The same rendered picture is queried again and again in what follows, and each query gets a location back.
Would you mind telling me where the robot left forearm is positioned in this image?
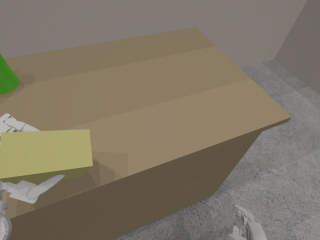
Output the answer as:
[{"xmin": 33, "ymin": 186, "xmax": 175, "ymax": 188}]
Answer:
[{"xmin": 0, "ymin": 200, "xmax": 12, "ymax": 240}]

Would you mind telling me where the sponge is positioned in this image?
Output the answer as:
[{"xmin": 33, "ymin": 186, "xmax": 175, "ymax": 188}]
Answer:
[{"xmin": 0, "ymin": 129, "xmax": 93, "ymax": 185}]

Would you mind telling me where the table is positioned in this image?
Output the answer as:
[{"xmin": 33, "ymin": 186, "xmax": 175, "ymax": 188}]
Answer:
[{"xmin": 0, "ymin": 27, "xmax": 292, "ymax": 240}]

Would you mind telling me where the left robot hand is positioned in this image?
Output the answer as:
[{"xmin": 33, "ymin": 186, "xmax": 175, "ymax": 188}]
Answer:
[{"xmin": 0, "ymin": 113, "xmax": 65, "ymax": 204}]

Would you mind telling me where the right robot hand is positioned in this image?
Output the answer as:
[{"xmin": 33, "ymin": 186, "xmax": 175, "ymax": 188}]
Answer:
[{"xmin": 229, "ymin": 204, "xmax": 267, "ymax": 240}]

